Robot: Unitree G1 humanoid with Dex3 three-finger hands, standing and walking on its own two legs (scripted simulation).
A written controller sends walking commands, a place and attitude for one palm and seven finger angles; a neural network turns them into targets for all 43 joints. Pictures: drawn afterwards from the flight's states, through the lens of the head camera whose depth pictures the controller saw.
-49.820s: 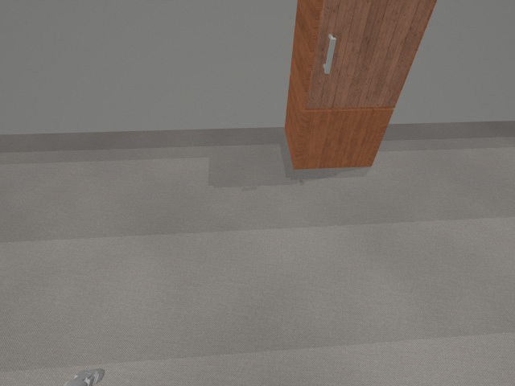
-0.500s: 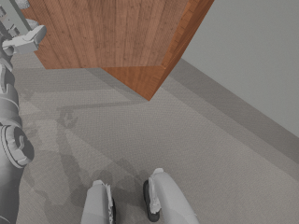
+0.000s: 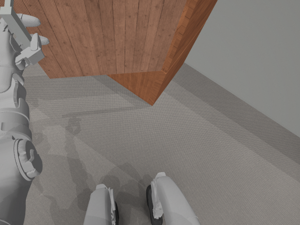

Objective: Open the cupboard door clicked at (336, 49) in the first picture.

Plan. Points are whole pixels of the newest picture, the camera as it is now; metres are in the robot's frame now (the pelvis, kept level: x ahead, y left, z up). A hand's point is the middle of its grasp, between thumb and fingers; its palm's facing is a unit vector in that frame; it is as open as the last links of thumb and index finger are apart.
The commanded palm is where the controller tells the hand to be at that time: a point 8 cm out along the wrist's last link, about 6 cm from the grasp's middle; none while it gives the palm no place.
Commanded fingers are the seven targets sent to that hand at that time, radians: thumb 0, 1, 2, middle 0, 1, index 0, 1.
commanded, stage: pull the door open along its arc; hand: left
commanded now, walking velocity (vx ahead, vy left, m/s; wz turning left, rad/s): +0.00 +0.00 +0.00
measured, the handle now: (24, 29) +0.59 +0.23 +0.05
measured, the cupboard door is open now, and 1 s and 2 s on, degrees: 44 83 81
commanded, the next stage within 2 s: open thumb and fingers to let go in 0.84 s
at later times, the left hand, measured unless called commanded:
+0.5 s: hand (65, 108) +0.39 +0.14 +0.04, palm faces +0.29 -0.96 -0.02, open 5.9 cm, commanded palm +0.33 +0.21 +0.04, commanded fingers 0.00 0.90 0.90 -0.40 -1.35 -0.40 -1.35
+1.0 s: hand (105, 139) +0.32 +0.06 +0.04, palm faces +0.45 -0.89 -0.02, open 5.8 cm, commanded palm +0.28 +0.12 +0.04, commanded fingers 0.00 0.62 0.78 -0.38 -1.32 -0.38 -1.32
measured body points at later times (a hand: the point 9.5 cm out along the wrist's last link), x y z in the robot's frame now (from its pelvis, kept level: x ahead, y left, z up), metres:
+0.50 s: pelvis +0.01 -0.01 +0.02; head +0.13 +0.00 +0.46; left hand +0.37 +0.19 +0.04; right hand +0.15 -0.25 -0.09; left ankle -0.01 +0.10 -0.62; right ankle +0.04 -0.12 -0.62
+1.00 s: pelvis +0.01 -0.05 +0.03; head +0.10 -0.05 +0.47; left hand +0.29 +0.11 +0.04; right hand +0.17 -0.27 -0.10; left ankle -0.01 +0.10 -0.62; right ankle +0.04 -0.12 -0.62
